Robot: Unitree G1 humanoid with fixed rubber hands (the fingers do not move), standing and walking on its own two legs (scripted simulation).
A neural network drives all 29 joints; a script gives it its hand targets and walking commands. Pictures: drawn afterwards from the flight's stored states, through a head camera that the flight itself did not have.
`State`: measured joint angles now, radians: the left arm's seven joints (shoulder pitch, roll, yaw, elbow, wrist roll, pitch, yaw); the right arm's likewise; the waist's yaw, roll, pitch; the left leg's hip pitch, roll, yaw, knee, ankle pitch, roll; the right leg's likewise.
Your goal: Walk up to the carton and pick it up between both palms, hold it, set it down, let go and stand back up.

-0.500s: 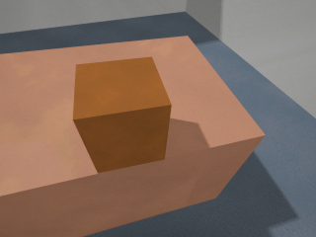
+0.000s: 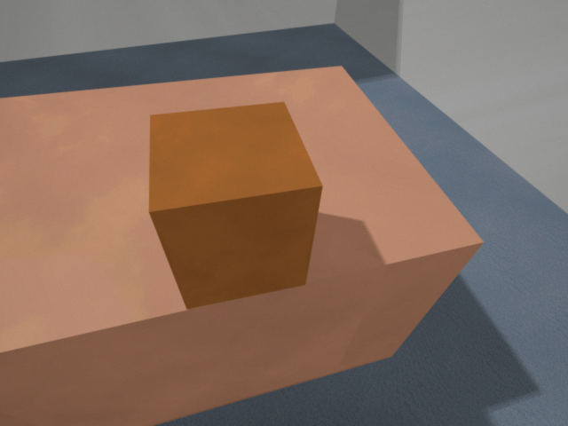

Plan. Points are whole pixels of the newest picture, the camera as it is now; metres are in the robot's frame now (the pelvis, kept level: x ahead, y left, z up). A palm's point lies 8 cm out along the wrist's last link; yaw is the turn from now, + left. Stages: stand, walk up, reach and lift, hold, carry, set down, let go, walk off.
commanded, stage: stand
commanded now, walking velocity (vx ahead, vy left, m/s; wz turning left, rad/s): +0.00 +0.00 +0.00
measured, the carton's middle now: (234, 207) +0.44 +0.07 +0.05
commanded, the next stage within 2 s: none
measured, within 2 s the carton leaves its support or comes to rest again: neither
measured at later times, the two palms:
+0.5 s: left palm out of the picture +0.00 +0.23 -0.15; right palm out of the picture -0.06 -0.18 -0.15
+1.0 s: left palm out of the picture -0.01 +0.22 -0.15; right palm out of the picture -0.07 -0.17 -0.14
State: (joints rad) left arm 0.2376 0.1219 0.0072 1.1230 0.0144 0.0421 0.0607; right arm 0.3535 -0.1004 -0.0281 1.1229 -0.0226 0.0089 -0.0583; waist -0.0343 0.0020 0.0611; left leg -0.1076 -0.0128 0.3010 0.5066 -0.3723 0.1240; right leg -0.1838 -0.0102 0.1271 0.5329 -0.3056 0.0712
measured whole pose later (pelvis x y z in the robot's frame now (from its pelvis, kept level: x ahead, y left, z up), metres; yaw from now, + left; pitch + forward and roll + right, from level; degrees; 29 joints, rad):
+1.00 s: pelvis +0.00 +0.02 +0.00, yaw +0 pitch -3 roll -1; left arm 0.25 0.11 0.01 1.17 0.01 0.05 0.06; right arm 0.39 -0.08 -0.02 1.14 -0.02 -0.01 -0.06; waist -0.04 0.00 0.06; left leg -0.08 -0.06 0.33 0.43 -0.34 0.15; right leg -0.18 -0.11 -0.01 0.51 -0.28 0.10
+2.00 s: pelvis +0.00 +0.01 +0.00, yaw +1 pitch -2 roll -1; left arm 0.28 0.10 0.01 1.15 0.02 0.04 0.06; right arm 0.40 -0.08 -0.02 1.15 -0.02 -0.02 -0.06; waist -0.04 -0.01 0.05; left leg -0.08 -0.05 0.32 0.41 -0.33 0.14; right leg -0.18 -0.12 -0.05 0.49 -0.27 0.10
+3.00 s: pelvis +0.00 +0.00 +0.01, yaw +1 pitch -2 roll -1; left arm 0.30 0.10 0.01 1.14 0.02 0.03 0.05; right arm 0.39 -0.09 -0.02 1.16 -0.02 -0.02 -0.06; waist -0.03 0.00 0.05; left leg -0.07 -0.03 0.31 0.39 -0.31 0.11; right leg -0.16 -0.10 -0.08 0.46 -0.26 0.07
